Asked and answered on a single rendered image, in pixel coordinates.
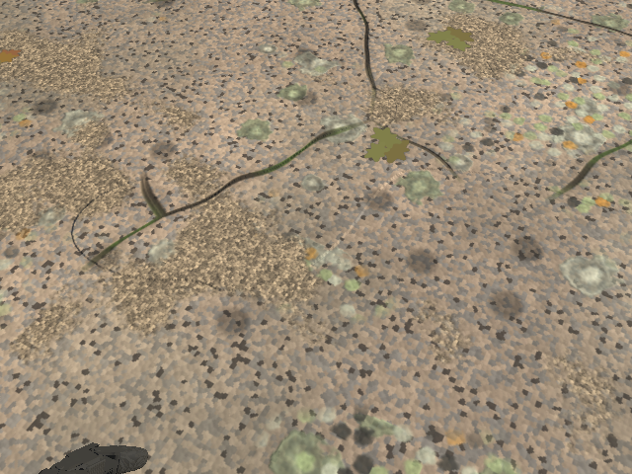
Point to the robot left hand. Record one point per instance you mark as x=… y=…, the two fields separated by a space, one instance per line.
x=95 y=459

